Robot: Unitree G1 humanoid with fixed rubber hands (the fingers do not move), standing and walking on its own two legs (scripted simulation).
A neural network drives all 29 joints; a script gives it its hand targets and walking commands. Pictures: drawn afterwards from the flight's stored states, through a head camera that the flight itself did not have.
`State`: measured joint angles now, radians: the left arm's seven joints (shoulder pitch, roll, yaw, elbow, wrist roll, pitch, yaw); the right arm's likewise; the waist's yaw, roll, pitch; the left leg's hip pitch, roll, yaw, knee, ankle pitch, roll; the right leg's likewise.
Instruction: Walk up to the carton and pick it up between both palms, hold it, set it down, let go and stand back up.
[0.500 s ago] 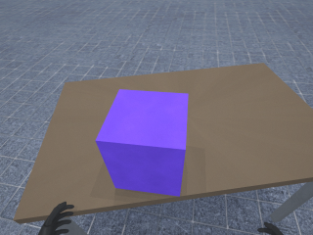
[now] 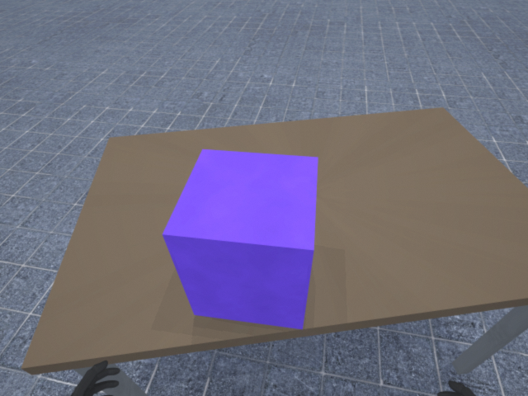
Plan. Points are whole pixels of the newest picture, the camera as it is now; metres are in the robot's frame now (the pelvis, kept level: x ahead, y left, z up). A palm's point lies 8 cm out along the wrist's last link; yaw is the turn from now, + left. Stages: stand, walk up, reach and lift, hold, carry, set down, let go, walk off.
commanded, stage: stand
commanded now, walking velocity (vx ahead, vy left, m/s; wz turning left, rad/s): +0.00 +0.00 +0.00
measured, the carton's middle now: (252, 240) +0.39 +0.01 +0.00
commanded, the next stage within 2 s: none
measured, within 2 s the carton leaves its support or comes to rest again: neither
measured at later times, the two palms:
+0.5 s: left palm out of the picture +0.13 +0.30 -0.08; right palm out of the picture +0.07 -0.30 -0.10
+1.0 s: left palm out of the picture +0.13 +0.30 -0.08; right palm out of the picture +0.08 -0.30 -0.10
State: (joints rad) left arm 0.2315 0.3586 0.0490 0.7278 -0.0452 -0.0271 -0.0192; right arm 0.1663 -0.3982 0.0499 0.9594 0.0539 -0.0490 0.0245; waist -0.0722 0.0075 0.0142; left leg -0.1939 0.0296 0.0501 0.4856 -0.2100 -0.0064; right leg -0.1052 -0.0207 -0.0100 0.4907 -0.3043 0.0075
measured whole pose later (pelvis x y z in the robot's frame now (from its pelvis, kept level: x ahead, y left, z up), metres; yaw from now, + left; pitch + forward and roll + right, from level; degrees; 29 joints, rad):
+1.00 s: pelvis -0.01 +0.01 +0.00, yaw +0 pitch -4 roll -1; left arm 0.20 0.36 0.05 0.80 -0.05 -0.02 -0.02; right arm 0.12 -0.40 0.05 1.00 0.05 -0.05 0.02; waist -0.07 0.01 0.04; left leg -0.21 0.03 0.05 0.48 -0.20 0.00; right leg -0.11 -0.02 -0.01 0.45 -0.27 0.02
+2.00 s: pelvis +0.00 +0.01 +0.00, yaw +0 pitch -4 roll -1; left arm 0.18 0.36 0.05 0.83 -0.04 -0.02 -0.02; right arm 0.12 -0.40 0.05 1.01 0.05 -0.05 0.02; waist -0.07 0.00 0.05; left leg -0.21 0.03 0.05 0.47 -0.19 0.00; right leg -0.11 -0.02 -0.01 0.44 -0.27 0.02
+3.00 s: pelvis +0.00 +0.01 +0.00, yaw +0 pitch -3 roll -1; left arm 0.18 0.36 0.05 0.83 -0.04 -0.02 -0.02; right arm 0.11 -0.40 0.05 1.01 0.05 -0.05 0.02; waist -0.07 0.00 0.05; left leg -0.21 0.03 0.05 0.46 -0.19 0.00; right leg -0.11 -0.02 -0.01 0.43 -0.27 0.02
